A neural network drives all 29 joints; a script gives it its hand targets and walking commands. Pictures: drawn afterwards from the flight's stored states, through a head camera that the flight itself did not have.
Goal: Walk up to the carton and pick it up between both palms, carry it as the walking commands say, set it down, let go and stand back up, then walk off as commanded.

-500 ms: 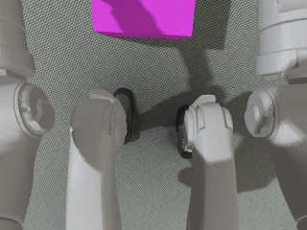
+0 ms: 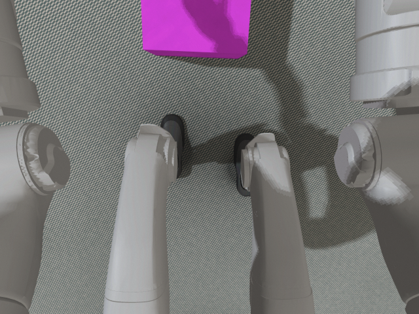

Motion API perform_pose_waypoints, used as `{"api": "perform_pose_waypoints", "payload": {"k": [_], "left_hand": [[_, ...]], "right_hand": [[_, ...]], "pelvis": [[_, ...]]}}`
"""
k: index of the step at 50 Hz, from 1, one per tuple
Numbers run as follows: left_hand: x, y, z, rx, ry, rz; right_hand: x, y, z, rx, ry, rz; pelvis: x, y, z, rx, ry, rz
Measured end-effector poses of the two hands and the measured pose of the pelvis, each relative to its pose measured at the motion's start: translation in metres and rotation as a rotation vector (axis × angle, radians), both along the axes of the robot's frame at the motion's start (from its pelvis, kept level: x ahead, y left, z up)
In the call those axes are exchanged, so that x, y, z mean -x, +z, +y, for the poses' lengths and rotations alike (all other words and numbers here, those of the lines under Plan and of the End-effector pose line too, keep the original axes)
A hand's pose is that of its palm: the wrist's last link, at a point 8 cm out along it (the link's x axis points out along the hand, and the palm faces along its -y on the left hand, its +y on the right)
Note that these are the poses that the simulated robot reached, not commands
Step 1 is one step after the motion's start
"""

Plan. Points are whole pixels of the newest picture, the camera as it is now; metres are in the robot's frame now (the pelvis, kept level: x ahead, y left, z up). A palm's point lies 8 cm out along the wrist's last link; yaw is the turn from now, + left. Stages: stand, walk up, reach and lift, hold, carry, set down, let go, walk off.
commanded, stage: set down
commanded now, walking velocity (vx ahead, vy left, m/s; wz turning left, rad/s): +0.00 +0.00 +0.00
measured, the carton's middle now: out of the picture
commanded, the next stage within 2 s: let go in 0.34 s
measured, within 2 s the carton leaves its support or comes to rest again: neither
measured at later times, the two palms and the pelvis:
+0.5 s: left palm out of the picture +0.56 +0.26 -0.01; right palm out of the picture +0.60 -0.14 +0.00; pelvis +0.01 +0.00 +0.10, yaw +0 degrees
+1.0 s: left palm out of the picture +0.36 +0.28 +0.10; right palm out of the picture +0.41 -0.20 +0.11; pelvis +0.05 +0.00 +0.17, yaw -1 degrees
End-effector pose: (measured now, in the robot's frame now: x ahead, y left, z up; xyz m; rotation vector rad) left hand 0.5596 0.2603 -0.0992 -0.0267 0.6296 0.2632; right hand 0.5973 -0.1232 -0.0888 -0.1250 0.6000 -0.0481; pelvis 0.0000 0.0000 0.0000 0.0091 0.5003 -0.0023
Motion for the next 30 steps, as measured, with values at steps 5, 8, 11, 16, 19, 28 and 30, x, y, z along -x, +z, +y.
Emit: {"api": "perform_pose_waypoints", "payload": {"k": [5, 8, 11, 16, 19, 28, 30], "left_hand": [[0.001, 0.027, -0.001, 0.011, -0.002, 0.019], [-0.001, 0.045, -0.002, 0.016, -0.003, 0.019], [-0.003, 0.064, -0.003, 0.02, -0.01, 0.013], [-0.005, 0.085, -0.003, -0.003, -0.022, 0.03], [-0.004, 0.089, -0.002, -0.038, -0.037, 0.041], [0.024, 0.085, 0.006, -0.06, -0.079, 0.085], [0.045, 0.088, 0.012, -0.082, -0.105, 0.112]], "right_hand": [[0.001, 0.03, -0.001, 0.002, 0.004, 0.005], [-0.001, 0.049, -0.002, 0.0, 0.011, -0.001], [-0.003, 0.068, -0.003, -0.003, 0.015, -0.003], [0.0, 0.078, -0.008, -0.006, 0.017, 0.06], [0.002, 0.075, -0.01, -0.016, 0.023, 0.097], [0.01, 0.094, -0.023, 0.009, 0.007, 0.03], [0.027, 0.096, -0.033, 0.034, -0.005, 0.047]], "pelvis": [[0.001, 0.025, 0.001, 0.002, -0.002, -0.007], [0.0, 0.042, 0.001, 0.003, -0.003, -0.011], [-0.002, 0.058, 0.001, 0.002, -0.004, -0.017], [-0.005, 0.079, -0.001, 0.001, -0.005, -0.018], [-0.007, 0.088, -0.002, -0.002, -0.007, -0.005], [-0.013, 0.103, -0.003, -0.007, -0.009, -0.044], [-0.016, 0.109, -0.003, -0.007, -0.009, -0.07]]}}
